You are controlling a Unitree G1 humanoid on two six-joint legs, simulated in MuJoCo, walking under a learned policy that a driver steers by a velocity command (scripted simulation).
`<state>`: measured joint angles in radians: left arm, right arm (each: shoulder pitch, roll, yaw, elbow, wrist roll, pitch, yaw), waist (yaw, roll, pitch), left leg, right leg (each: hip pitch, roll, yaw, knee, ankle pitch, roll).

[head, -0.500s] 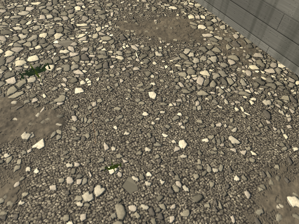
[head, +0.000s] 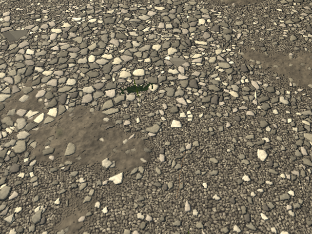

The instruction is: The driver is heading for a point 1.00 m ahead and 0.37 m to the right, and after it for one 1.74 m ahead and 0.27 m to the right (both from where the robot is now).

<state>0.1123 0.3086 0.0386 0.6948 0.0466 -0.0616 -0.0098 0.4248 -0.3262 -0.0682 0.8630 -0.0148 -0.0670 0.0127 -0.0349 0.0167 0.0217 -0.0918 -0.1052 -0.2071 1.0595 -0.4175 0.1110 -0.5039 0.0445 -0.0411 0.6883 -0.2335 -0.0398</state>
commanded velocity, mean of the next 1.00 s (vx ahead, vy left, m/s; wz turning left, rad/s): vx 0.98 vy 0.00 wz -0.72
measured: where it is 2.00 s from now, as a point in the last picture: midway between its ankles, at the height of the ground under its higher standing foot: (271, 49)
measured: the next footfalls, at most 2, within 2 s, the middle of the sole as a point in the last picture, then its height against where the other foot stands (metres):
left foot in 0.32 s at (129, 229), level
right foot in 0.76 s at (200, 157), level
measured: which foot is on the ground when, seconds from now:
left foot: up 0.00-0.30, down 0.32-0.74, up 0.76-1.00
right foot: down 0.00-0.34, up 0.36-0.74, down 0.76-1.00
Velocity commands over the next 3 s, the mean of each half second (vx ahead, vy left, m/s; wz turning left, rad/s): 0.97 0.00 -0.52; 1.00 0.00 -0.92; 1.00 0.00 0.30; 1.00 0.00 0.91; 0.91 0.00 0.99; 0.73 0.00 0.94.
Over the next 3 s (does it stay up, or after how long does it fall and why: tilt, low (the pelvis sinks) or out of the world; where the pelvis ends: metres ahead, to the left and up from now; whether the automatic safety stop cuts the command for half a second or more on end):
stays up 2.39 -0.67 -0.01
